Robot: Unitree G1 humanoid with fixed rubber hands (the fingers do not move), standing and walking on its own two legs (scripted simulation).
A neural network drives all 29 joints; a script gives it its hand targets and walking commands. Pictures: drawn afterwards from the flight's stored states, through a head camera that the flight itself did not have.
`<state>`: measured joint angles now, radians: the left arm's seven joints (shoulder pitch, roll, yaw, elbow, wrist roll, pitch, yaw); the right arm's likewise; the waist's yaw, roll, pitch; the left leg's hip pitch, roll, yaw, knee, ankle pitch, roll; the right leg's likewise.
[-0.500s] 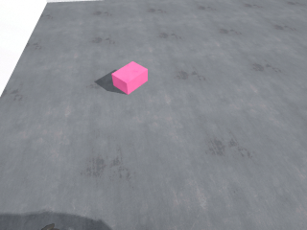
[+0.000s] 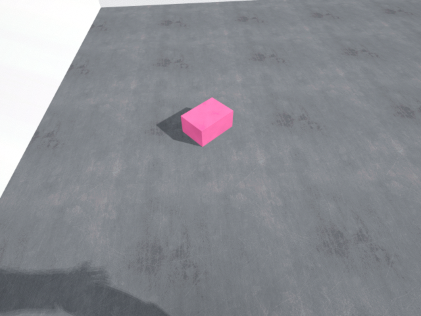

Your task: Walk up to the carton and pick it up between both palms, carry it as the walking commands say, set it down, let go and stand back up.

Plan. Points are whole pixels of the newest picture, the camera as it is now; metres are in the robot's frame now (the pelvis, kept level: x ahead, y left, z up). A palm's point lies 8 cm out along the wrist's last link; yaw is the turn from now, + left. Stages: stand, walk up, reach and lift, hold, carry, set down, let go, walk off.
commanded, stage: walk up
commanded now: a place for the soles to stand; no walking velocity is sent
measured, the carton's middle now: (207, 121) +1.38 +0.10 -0.69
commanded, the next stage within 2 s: none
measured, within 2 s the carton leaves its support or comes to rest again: neither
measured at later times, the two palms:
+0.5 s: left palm (63, 278) +0.21 +0.32 -0.06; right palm (366, 265) +0.26 -0.30 -0.10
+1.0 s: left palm (93, 210) +0.37 +0.32 -0.08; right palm (346, 211) +0.40 -0.31 -0.11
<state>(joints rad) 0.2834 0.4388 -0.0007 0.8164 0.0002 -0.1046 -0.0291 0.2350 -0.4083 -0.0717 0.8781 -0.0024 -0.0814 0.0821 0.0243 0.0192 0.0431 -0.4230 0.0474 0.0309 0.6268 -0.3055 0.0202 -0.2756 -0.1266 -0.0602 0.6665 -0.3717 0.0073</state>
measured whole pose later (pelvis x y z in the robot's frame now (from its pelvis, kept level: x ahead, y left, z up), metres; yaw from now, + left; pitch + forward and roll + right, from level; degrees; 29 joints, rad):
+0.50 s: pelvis +0.17 -0.01 +0.01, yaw +4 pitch -1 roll +1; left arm 0.30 0.44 0.00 0.82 0.00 -0.10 -0.04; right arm 0.26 -0.40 -0.06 0.88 0.00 -0.08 0.07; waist 0.02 0.02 0.04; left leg -0.45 0.03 0.01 0.93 -0.39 0.02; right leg -0.30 -0.10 -0.06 0.60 -0.29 -0.03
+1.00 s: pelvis +0.32 +0.00 +0.00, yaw +7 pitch +0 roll +2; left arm 0.27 0.44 0.00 0.82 0.00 -0.09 -0.04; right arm 0.30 -0.40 -0.06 0.89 0.00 -0.08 0.06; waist -0.02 -0.01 0.04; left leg -0.36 0.01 0.00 0.85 -0.39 0.02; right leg -0.44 -0.09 -0.06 0.70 -0.24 -0.02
